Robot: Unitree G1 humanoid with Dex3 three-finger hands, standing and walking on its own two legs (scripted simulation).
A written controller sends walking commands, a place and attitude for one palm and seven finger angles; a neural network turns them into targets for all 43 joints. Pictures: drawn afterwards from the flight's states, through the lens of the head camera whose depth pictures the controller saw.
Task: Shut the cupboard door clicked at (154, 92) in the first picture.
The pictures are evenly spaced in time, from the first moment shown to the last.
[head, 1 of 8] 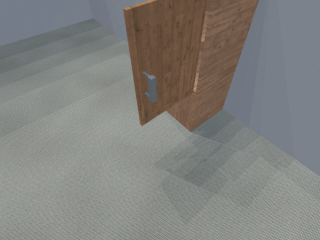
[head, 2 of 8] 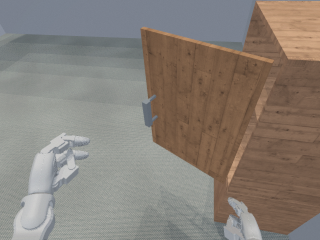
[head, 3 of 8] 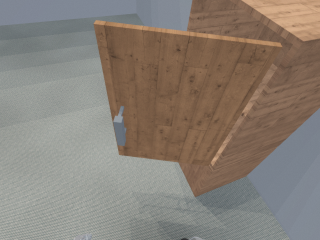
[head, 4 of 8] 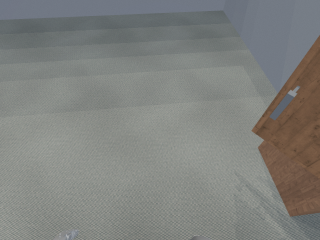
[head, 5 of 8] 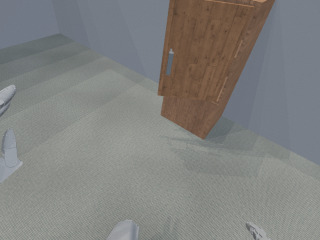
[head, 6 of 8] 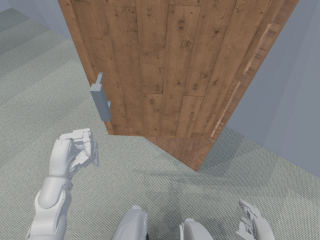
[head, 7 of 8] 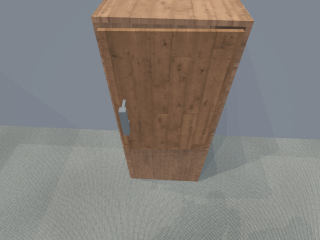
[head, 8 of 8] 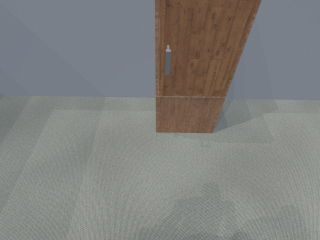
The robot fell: no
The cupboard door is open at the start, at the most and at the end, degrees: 92 92 0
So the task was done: yes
